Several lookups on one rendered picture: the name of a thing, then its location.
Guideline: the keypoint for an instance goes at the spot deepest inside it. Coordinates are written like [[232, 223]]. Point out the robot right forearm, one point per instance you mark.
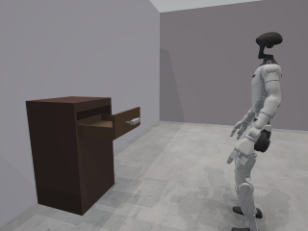
[[247, 118]]

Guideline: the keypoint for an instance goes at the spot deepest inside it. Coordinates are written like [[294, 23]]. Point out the handle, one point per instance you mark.
[[134, 121]]

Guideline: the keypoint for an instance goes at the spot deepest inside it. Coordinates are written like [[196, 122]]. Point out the robot left forearm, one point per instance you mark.
[[263, 119]]

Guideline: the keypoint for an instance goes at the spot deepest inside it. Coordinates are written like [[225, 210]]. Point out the cabinet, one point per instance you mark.
[[71, 172]]

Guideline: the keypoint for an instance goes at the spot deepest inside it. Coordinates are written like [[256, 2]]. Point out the robot left hand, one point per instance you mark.
[[245, 148]]

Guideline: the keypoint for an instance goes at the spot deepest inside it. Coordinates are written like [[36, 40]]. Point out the robot torso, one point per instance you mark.
[[259, 95]]

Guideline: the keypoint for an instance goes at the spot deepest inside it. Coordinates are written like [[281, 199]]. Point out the robot right hand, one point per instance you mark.
[[241, 126]]

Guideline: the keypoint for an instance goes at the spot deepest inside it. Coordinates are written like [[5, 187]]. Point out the left robot upper arm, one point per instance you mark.
[[270, 73]]

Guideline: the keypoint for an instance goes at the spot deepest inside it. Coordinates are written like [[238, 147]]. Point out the robot left thigh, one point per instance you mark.
[[262, 144]]

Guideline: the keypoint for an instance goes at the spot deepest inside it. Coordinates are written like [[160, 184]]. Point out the drawer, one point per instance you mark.
[[108, 127]]

